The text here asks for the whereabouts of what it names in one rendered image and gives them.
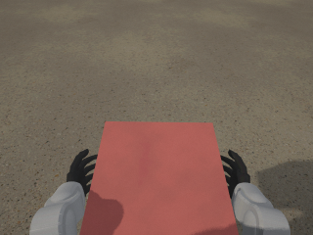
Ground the robot right forearm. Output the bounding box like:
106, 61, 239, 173
231, 182, 291, 235

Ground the right robot hand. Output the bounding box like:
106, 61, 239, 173
220, 150, 250, 200

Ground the carton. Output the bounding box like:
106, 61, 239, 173
79, 121, 239, 235

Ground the left robot hand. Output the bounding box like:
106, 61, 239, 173
67, 149, 98, 197

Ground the robot left forearm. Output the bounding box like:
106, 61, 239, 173
29, 181, 86, 235

